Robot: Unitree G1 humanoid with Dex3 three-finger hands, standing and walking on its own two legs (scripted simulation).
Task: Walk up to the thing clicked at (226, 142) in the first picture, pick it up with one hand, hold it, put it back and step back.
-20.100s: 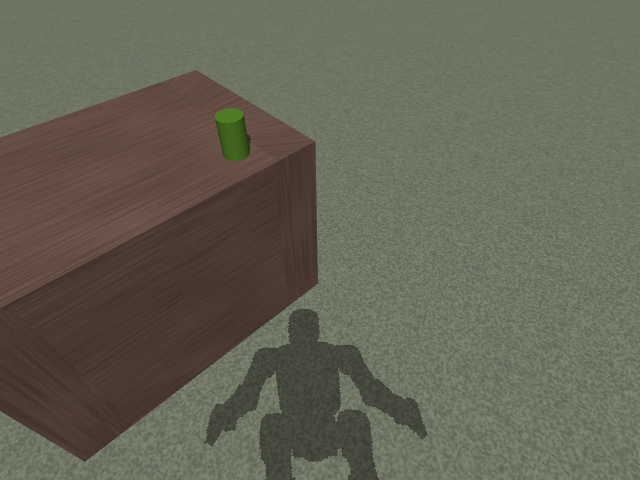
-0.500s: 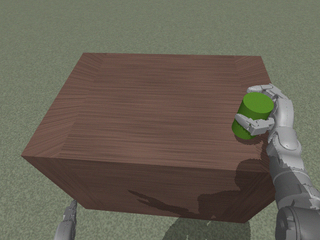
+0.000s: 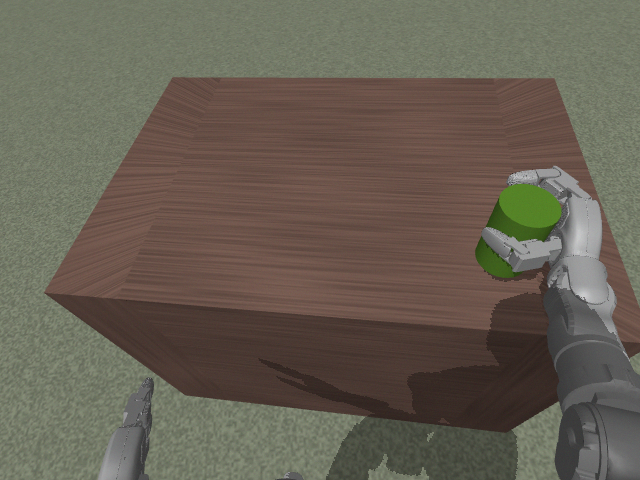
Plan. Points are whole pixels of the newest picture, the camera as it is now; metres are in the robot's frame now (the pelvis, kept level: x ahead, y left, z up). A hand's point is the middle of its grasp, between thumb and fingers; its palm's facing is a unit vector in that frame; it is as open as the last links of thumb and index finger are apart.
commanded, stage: lower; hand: right
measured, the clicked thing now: (514, 233) +0.45 -0.19 +0.03
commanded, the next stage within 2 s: loosen in 0.86 s
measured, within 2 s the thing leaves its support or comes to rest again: rests again in 0.74 s
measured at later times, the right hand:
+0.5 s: hand (514, 234) +0.45 -0.20 +0.02, palm faces +0.19 +0.98 +0.01, open 10.0 cm
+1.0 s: hand (511, 243) +0.45 -0.20 +0.00, palm faces +0.20 +0.98 +0.01, open 9.9 cm
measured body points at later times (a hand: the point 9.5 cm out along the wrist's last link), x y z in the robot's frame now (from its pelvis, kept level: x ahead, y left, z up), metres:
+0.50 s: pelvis -0.01 +0.00 -0.03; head +0.09 -0.03 +0.41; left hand +0.15 +0.27 -0.04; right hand +0.44 -0.25 +0.02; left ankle +0.02 +0.14 -0.69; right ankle +0.02 -0.13 -0.69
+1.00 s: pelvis -0.01 +0.00 -0.04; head +0.09 -0.03 +0.39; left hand +0.15 +0.27 -0.05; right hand +0.44 -0.25 +0.00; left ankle +0.02 +0.14 -0.69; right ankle +0.02 -0.13 -0.69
